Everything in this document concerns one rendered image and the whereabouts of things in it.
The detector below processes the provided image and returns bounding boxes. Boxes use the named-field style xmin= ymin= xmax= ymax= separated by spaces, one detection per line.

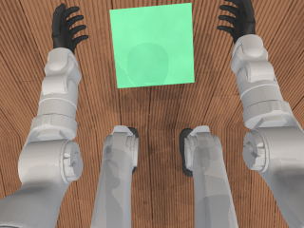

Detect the robot left upper arm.
xmin=0 ymin=139 xmax=84 ymax=228

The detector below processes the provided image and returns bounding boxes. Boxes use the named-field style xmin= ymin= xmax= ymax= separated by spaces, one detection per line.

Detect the left robot hand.
xmin=51 ymin=3 xmax=89 ymax=55

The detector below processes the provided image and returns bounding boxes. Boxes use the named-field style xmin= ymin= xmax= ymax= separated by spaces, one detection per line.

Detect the carton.
xmin=109 ymin=3 xmax=195 ymax=88

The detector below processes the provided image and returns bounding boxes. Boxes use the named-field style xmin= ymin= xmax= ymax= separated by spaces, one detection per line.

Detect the right robot hand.
xmin=217 ymin=0 xmax=256 ymax=44

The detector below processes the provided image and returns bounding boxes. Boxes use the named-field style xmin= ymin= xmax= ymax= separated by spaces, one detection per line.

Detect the robot right thigh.
xmin=184 ymin=132 xmax=238 ymax=228

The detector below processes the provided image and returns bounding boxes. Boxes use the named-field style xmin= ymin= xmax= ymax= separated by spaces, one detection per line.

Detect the left robot shin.
xmin=103 ymin=125 xmax=133 ymax=153

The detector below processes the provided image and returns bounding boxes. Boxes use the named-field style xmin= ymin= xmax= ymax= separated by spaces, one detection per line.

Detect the robot right forearm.
xmin=230 ymin=34 xmax=304 ymax=133

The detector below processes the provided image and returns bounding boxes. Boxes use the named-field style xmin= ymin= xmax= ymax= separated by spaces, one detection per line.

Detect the robot right upper arm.
xmin=242 ymin=126 xmax=304 ymax=228

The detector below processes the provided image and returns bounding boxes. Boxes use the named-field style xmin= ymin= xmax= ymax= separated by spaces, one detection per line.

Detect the robot left forearm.
xmin=18 ymin=47 xmax=82 ymax=182

